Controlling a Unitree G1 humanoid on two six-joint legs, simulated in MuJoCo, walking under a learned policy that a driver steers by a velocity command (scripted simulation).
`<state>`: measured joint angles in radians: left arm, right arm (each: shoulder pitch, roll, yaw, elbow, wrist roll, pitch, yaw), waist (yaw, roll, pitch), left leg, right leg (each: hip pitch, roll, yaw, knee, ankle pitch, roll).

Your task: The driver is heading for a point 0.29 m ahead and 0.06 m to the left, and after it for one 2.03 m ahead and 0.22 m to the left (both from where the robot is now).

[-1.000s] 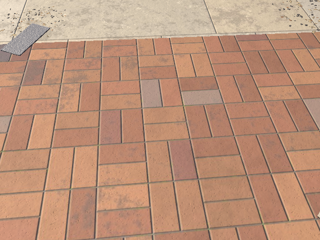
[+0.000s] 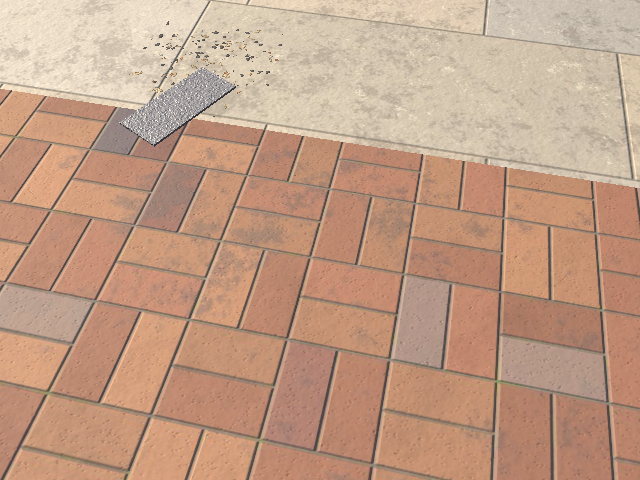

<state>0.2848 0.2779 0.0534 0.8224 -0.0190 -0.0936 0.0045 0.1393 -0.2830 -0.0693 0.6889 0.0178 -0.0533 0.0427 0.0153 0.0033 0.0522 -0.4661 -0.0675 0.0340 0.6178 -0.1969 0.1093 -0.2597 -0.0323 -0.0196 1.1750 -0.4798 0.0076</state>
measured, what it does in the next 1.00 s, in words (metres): walks ahead, turning left: right foot, then left foot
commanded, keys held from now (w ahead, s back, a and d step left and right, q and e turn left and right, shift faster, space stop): w+q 0.10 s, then q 0.34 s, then no key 0.56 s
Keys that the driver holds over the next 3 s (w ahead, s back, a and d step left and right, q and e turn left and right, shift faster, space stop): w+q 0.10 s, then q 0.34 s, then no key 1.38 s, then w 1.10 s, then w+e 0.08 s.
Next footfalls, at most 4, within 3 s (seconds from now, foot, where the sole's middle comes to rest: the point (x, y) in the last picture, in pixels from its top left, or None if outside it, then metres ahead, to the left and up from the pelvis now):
0.36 right None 0.39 -0.08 -0.76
0.76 left None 0.25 0.13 -0.76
2.12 right None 0.44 -0.07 -0.76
2.62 left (217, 351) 0.71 0.27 -0.76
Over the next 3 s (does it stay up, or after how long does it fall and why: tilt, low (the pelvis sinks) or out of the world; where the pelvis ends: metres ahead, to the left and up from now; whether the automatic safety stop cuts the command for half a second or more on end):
stays up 0.77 0.19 0.02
